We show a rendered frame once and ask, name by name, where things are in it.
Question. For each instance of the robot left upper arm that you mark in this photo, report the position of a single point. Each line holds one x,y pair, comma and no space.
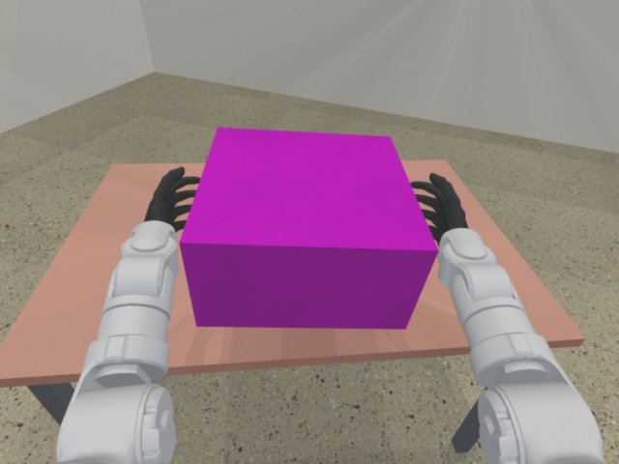
120,425

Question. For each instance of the robot right upper arm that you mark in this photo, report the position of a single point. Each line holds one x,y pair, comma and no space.
536,423

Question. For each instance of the left robot hand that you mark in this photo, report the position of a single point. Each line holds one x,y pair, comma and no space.
165,197

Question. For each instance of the carton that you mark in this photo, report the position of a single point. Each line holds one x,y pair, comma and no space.
293,229

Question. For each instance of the robot right forearm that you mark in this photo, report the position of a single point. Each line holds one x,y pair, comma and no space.
504,346

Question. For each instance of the table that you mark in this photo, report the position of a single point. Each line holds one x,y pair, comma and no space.
46,348

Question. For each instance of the robot left forearm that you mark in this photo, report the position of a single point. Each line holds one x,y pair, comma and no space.
131,345

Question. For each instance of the right robot hand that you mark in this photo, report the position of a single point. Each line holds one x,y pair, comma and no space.
448,213

